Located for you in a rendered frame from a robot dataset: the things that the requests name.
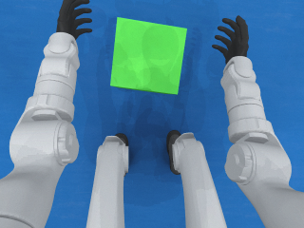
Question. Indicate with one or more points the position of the left robot thigh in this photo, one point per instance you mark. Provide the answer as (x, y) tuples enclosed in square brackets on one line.
[(106, 208)]

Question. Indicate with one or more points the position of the right robot thigh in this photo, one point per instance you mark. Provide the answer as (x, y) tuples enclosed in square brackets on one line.
[(201, 201)]

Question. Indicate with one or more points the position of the robot right upper arm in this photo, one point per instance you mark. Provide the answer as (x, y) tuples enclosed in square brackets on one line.
[(262, 172)]

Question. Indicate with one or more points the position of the right robot hand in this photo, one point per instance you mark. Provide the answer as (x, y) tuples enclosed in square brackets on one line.
[(238, 45)]

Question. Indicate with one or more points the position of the carton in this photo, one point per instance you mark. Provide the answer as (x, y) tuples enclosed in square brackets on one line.
[(147, 56)]

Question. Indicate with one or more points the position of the robot left forearm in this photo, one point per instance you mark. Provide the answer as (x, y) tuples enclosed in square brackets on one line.
[(55, 84)]

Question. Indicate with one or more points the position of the robot right forearm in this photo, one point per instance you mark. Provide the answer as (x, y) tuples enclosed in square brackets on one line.
[(245, 110)]

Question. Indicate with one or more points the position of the left robot hand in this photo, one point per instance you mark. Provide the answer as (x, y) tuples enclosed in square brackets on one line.
[(67, 21)]

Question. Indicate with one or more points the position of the robot thigh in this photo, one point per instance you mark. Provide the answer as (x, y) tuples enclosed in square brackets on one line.
[(106, 208), (201, 201)]

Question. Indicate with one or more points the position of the robot left upper arm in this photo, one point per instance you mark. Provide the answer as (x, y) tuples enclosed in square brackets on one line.
[(40, 151)]

